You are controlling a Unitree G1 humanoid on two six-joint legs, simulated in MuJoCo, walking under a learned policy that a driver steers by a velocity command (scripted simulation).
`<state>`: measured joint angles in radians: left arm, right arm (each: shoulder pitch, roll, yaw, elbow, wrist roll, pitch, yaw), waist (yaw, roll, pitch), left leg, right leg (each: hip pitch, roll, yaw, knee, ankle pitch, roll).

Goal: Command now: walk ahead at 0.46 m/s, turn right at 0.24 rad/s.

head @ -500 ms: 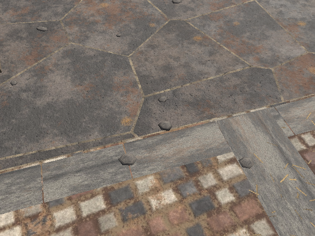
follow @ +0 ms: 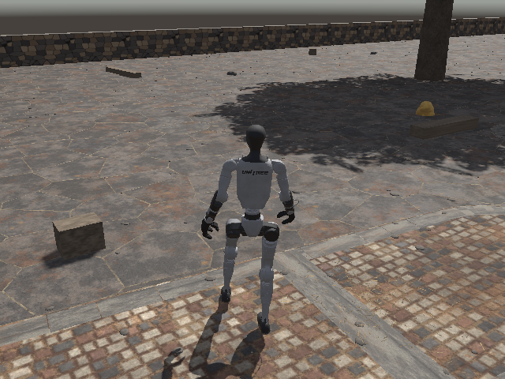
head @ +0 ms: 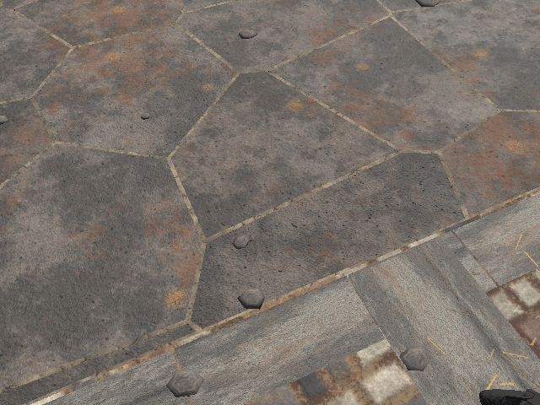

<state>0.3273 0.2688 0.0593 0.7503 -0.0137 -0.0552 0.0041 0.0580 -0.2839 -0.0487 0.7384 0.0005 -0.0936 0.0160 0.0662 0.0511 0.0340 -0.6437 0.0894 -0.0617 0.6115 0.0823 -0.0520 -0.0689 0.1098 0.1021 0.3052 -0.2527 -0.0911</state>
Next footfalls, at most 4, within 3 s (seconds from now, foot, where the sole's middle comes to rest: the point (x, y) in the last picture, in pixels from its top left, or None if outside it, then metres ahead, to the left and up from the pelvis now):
0.12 left None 0.27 0.14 -0.78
0.48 right None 0.25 -0.11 -0.78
1.98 left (273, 337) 0.64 0.11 -0.78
2.48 right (322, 243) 0.94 -0.02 -0.78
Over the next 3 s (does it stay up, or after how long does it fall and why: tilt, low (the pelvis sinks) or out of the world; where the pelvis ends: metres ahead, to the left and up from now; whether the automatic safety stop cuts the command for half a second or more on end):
stays up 0.97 0.17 -0.02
